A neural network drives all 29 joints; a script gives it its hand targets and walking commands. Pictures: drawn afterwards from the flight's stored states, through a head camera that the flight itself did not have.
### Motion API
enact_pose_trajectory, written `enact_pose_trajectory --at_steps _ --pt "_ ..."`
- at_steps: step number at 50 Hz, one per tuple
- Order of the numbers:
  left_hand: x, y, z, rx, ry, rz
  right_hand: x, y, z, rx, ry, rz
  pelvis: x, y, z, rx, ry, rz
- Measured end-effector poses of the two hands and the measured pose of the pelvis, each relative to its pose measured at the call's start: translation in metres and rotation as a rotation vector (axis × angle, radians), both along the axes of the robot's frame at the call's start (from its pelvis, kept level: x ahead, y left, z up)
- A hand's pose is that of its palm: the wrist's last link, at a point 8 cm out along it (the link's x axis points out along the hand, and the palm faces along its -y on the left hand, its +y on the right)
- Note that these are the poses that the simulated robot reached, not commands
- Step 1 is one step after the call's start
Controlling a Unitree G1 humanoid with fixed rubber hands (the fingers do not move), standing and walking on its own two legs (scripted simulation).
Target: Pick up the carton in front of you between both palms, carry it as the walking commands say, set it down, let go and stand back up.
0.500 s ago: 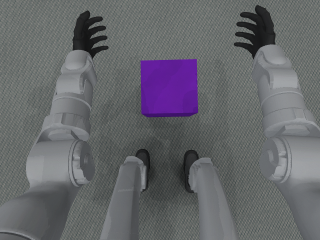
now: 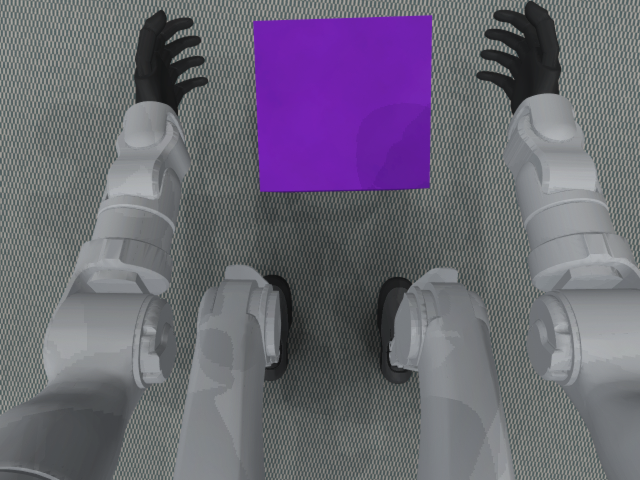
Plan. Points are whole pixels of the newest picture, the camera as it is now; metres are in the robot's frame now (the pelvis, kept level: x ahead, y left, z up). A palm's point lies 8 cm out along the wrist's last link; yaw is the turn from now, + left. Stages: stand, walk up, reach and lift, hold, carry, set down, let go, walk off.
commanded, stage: reach and lift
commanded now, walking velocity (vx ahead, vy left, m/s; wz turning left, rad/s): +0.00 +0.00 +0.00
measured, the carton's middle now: (340, 124) +0.50 +0.00 -0.34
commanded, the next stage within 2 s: none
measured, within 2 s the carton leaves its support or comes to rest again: leaves its support in 1.20 s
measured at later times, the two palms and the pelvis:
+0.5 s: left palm (205, 111) +0.51 +0.18 -0.28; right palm (471, 106) +0.51 -0.18 -0.29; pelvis -0.03 +0.00 -0.10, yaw +0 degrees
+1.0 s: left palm (228, 109) +0.51 +0.15 -0.27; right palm (454, 101) +0.52 -0.15 -0.27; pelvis -0.03 +0.00 -0.09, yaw +0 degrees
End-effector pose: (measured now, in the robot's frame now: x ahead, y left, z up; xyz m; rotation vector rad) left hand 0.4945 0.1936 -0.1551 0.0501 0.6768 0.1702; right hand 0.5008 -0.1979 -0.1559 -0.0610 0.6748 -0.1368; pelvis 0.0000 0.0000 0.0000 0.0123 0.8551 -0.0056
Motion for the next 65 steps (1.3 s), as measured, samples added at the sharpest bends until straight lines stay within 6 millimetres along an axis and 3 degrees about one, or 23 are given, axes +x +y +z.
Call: enact_pose_trajectory --at_steps 9,17,22,29,36,44,48,58,62,65 --pt "0.002 -0.007 -0.054 -0.012 0.036 0.008 0.002 0.006 -0.053 0.010 0.036 -0.009 -0.025 0.000 -0.055 0.001 -0.119 -0.001" --pt "0.002 -0.011 -0.108 -0.011 0.078 0.000 0.002 0.010 -0.108 0.015 0.074 -0.003 -0.033 0.000 -0.085 0.004 -0.182 -0.001" --pt "0.007 -0.010 -0.128 -0.008 0.067 0.003 0.007 0.012 -0.130 0.010 0.057 0.008 -0.032 0.000 -0.098 0.004 -0.213 0.002" --pt "0.015 -0.012 -0.119 -0.017 0.037 0.006 0.018 0.021 -0.122 0.015 0.031 0.032 -0.025 -0.001 -0.101 0.006 -0.228 0.006" --pt "0.008 -0.021 -0.112 -0.029 0.063 -0.010 0.013 0.024 -0.111 0.019 0.058 0.029 -0.021 0.000 -0.094 0.004 -0.196 0.004" --pt "0.011 -0.042 -0.112 -0.046 0.054 -0.051 0.013 0.044 -0.113 0.039 0.048 0.060 -0.026 0.001 -0.090 0.005 -0.189 0.005" --pt "0.011 -0.044 -0.112 -0.035 0.050 -0.024 0.014 0.045 -0.113 0.027 0.045 0.044 -0.028 0.001 -0.090 0.005 -0.199 0.002" --pt "0.018 -0.043 -0.109 -0.036 0.070 -0.028 0.020 0.048 -0.111 0.034 0.071 0.055 -0.031 -0.001 -0.105 0.007 -0.222 0.000" --pt "0.022 -0.043 -0.096 -0.031 0.055 -0.016 0.016 0.049 -0.104 0.030 0.058 0.051 -0.029 -0.001 -0.109 0.005 -0.225 0.001" --pt "0.018 -0.044 -0.074 -0.038 0.029 -0.009 0.015 0.048 -0.081 0.043 0.031 0.043 -0.027 0.001 -0.106 0.005 -0.218 -0.010"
